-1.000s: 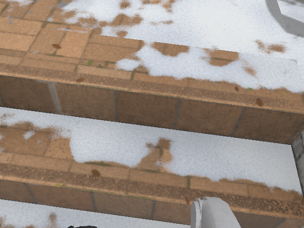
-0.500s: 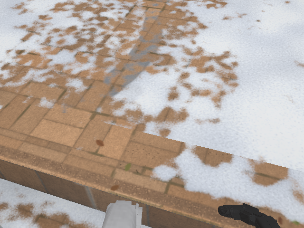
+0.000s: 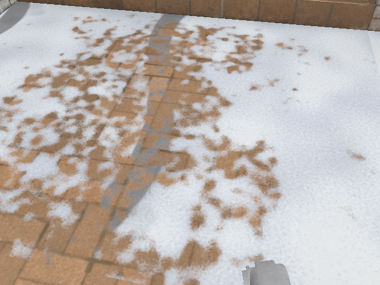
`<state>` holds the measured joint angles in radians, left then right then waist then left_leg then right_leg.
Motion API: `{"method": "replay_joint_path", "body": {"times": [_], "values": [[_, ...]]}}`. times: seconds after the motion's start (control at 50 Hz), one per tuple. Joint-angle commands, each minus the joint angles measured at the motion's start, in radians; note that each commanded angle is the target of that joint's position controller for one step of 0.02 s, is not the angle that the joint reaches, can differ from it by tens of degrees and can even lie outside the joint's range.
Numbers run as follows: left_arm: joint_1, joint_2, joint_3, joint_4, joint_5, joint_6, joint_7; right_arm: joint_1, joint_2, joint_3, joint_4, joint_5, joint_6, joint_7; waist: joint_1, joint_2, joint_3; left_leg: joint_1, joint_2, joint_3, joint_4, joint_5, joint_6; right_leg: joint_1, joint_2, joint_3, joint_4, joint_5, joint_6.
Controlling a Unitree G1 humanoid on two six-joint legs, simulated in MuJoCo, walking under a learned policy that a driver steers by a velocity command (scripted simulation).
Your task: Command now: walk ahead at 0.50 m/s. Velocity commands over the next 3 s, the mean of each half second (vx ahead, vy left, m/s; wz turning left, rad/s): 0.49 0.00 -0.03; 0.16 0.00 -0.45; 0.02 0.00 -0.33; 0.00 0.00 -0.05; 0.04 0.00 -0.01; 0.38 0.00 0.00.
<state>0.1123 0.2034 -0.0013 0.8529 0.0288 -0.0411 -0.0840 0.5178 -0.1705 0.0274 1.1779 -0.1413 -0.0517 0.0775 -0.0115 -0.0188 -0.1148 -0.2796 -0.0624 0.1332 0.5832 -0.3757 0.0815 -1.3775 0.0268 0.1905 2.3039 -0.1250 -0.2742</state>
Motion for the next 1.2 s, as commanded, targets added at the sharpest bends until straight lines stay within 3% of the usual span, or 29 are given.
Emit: {"method": "replay_joint_path", "body": {"times": [0.02,0.08,0.1,0.14,0.2,0.22,0.24,0.26,0.28,0.32,0.34,0.38,0.48,0.58,0.64,0.7,0.72,0.74,0.76,0.78,0.82,0.84,0.88,0.92,1.0,1.02,1.12,1.16,1.2], "values": [[-0.156,-0.027,-0.051,-0.15,-0.018,0.0,0.0,-0.043,-0.001,0.027,-0.048,-0.036,-0.037,0.012,0.038,0.027,0.097,-0.142,0.154,-0.132,-0.343,0.133,0.074,-0.002,-0.075,-0.165,-0.245,0.123,-0.021],[-0.314,-0.007,-0.063,-0.227,-0.014,0.051,0.006,-0.008,-0.047,0.036,-0.089,0.014,-0.03,0.036,0.005,0.113,0.112,-0.309,0.21,-0.155,-0.528,0.373,0.133,0.32,-0.109,-0.282,-0.496,0.075,0.088],[-0.297,-0.001,-0.06,-0.213,0.007,0.07,-0.001,-0.045,-0.065,0.037,-0.121,0.059,-0.049,0.047,0.034,0.131,0.09,-0.309,0.249,-0.135,-0.528,0.605,0.153,0.452,-0.078,-0.348,-0.621,-0.037,0.113],[-0.309,0.05,-0.041,-0.234,0.011,0.087,-0.01,0.046,-0.187,0.013,-0.103,0.1,-0.088,0.052,0.041,0.196,0.028,0.002,0.305,-0.15,-0.421,1.296,0.17,0.46,0.006,-0.408,-0.827,-0.241,0.151],[-0.15,0.052,-0.022,-0.208,0.015,0.048,-0.012,0.041,-0.286,-0.049,-0.075,0.082,-0.073,0.056,0.089,0.255,-0.066,0.391,0.362,-0.123,-0.169,1.853,0.188,0.521,0.064,-0.356,-1.11,-0.351,0.121],[0.029,0.121,0.002,-0.142,0.015,0.042,0.005,0.083,-0.224,-0.055,-0.087,0.048,-0.07,0.054,0.098,0.108,-0.214,0.171,0.311,-0.139,0.043,1.804,0.125,0.903,0.022,-0.159,-1.092,0.067,0.034],[0.21,0.152,0.01,-0.063,0.005,0.043,0.013,0.112,-0.132,-0.036,-0.105,0.027,-0.065,0.071,0.122,-0.07,-0.342,-0.161,0.196,-0.221,0.218,1.36,0.108,1.236,-0.066,0.185,-1.355,-0.152,-0.056],[0.446,0.187,0.031,0.018,0.053,0.04,0.03,-0.032,-0.061,-0.032,-0.136,0.048,-0.037,0.077,0.228,-0.276,-0.285,-0.452,-0.003,-0.283,0.661,0.321,0.055,1.346,-0.199,0.556,-1.695,-0.321,-0.142],[0.477,0.186,0.039,0.038,0.053,0.003,0.043,-0.108,-0.051,-0.043,-0.134,0.091,-0.034,0.071,0.234,-0.215,-0.151,-0.629,-0.039,-0.456,1.09,0.321,0.045,1.193,-0.227,0.698,-1.8,-0.632,-0.102],[0.256,0.093,0.028,0.086,0.024,-0.043,0.055,-0.226,-0.042,-0.034,-0.205,0.081,-0.046,0.012,0.096,-0.034,0.027,-0.773,-0.019,-0.435,1.273,0.355,0.056,0.989,-0.214,0.508,-1.778,-0.575,-0.063],[0.19,0.014,0.01,0.105,0.012,-0.049,0.051,-0.253,-0.034,-0.027,-0.237,0.075,-0.039,-0.012,0.04,0.053,-0.002,-0.76,-0.006,-0.442,1.263,0.362,0.065,0.975,-0.211,0.407,-1.775,-0.393,-0.029],[0.058,-0.08,-0.021,0.132,0.005,-0.055,0.059,-0.263,-0.008,-0.006,-0.257,0.05,-0.019,-0.023,-0.054,0.051,-0.011,-0.794,0.035,-0.404,1.293,0.292,0.088,0.908,-0.19,0.266,-1.805,-0.2,0.007],[0.099,0.007,-0.009,0.102,0.036,-0.099,0.051,-0.408,-0.097,-0.029,-0.314,0.064,-0.058,-0.02,-0.038,-0.007,0.02,-0.616,0.15,-0.173,0.919,0.291,-0.031,0.823,-0.09,-0.019,-1.945,0.189,0.053],[0.276,0.106,0.041,0.088,-0.011,-0.116,0.041,-0.609,-0.051,-0.028,-0.405,0.097,-0.05,-0.026,0.041,-0.039,0.04,-0.347,0.126,-0.105,0.262,0.388,-0.125,0.937,-0.109,-0.054,-1.958,0.454,0.074],[0.28,0.135,0.069,0.068,-0.021,-0.114,0.027,-0.638,-0.114,-0.062,-0.433,0.108,-0.05,-0.048,0.021,-0.07,0.059,-0.306,0.081,-0.117,0.055,0.407,-0.108,1.104,-0.16,0.042,-1.911,0.506,0.087],[0.247,0.124,0.086,0.044,-0.037,-0.109,0.023,-0.485,-0.214,-0.112,-0.393,0.161,-0.091,-0.1,-0.043,-0.028,-0.08,0.013,0.095,-0.106,-0.171,0.627,0.018,1.208,-0.094,0.043,-1.715,0.698,0.178],[0.269,0.018,0.056,0.011,-0.049,-0.102,0.022,-0.358,-0.253,-0.116,-0.388,0.15,-0.106,-0.124,-0.045,0.104,-0.298,0.371,0.291,-0.243,-0.083,1.12,0.181,1.088,-0.013,-0.015,-1.502,0.378,0.238],[0.469,-0.099,0.02,-0.004,-0.014,-0.105,0.041,-0.319,-0.277,-0.119,-0.404,0.129,-0.104,-0.118,0.02,0.419,-0.527,0.762,0.621,-0.634,-0.128,1.303,0.503,0.753,0.129,-0.115,-1.201,-0.524,0.331],[0.354,0.048,0.063,0.007,-0.011,-0.081,0.044,-0.288,-0.232,-0.136,-0.389,0.087,-0.095,-0.135,-0.049,0.206,-0.342,0.534,0.594,-0.655,-0.215,0.879,0.375,0.665,0.039,-0.073,-0.985,-0.545,0.328],[0.277,0.062,0.076,-0.004,-0.002,-0.049,0.055,-0.37,-0.227,-0.143,-0.39,0.108,-0.087,-0.145,-0.035,0.14,-0.172,0.302,0.505,-0.519,-0.275,0.529,0.252,0.632,-0.01,-0.081,-0.878,-0.436,0.322],[0.284,0.06,0.088,-0.002,0.033,-0.033,0.074,-0.542,-0.099,-0.103,-0.449,0.143,-0.075,-0.149,0.061,0.124,-0.052,0.03,0.388,-0.309,-0.372,0.313,0.135,0.747,-0.061,-0.092,-1.017,-0.328,0.32],[0.242,0.038,0.076,-0.014,0.047,-0.034,0.066,-0.538,-0.105,-0.112,-0.468,0.136,-0.067,-0.153,0.061,0.123,-0.043,-0.027,0.369,-0.25,-0.39,0.392,0.142,0.798,-0.06,-0.139,-0.99,-0.337,0.328],[0.212,-0.003,0.059,-0.035,0.016,-0.033,0.034,-0.554,-0.122,-0.128,-0.491,0.117,-0.074,-0.158,0.058,0.09,-0.069,-0.027,0.327,-0.141,-0.403,0.405,0.146,0.82,-0.057,-0.187,-1.049,-0.29,0.339],[0.202,0.03,0.063,-0.045,-0.001,-0.035,0.013,-0.544,-0.164,-0.148,-0.496,0.115,-0.083,-0.15,0.057,0.097,-0.052,-0.052,0.305,-0.068,-0.415,0.368,0.138,0.876,-0.066,-0.224,-1.182,-0.242,0.348],[0.141,0.06,0.063,-0.084,0.019,-0.038,0.017,-0.499,-0.193,-0.178,-0.489,0.119,-0.093,-0.136,0.035,0.107,-0.031,0.054,0.414,-0.126,-0.415,0.391,0.171,0.866,-0.125,-0.189,-1.411,-0.23,0.307],[0.075,0.072,0.074,-0.142,-0.09,0.005,0.072,-0.436,-0.227,-0.158,-0.439,0.149,-0.032,-0.141,0.031,0.187,-0.043,0.1,0.408,-0.094,-0.336,0.433,0.147,0.879,-0.142,-0.19,-1.5,-0.235,0.291],[0.183,0.142,0.11,-0.156,-0.026,0.061,0.093,-0.396,-0.181,-0.142,-0.408,0.16,0.056,-0.142,0.067,0.101,0.0,-0.046,0.344,-0.022,-0.177,0.065,0.029,1.131,-0.064,-0.211,-1.816,-0.05,0.187],[0.185,0.281,0.137,-0.213,-0.001,0.06,0.108,-0.435,-0.131,-0.129,-0.458,0.131,0.052,-0.141,0.062,-0.3,0.086,-0.437,0.086,0.028,0.283,-0.229,-0.116,1.217,-0.407,0.295,-2.021,0.104,-0.026],[0.124,0.202,0.113,-0.232,0.006,0.027,0.107,-0.491,-0.163,-0.142,-0.463,0.136,0.054,-0.132,0.059,-0.177,0.034,-0.452,0.117,-0.145,0.503,-0.134,-0.111,1.179,-0.351,0.191,-2.003,0.048,-0.008]]}}
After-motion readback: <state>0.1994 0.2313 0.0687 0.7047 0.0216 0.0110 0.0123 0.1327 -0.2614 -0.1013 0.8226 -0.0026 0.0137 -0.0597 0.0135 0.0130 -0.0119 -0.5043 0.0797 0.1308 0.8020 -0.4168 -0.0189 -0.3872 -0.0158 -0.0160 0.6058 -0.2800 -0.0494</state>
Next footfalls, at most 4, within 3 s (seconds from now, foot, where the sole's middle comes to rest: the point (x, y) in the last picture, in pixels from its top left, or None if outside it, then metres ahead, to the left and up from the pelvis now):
0.20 right None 0.28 -0.11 -0.58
0.70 left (173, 268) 0.55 0.09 -0.58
1.12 right None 0.42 -0.13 -0.58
1.50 left None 0.49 0.10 -0.58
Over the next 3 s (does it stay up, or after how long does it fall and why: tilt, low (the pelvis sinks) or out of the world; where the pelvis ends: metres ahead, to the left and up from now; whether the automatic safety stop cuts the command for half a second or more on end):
stays up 0.61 -0.10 0.17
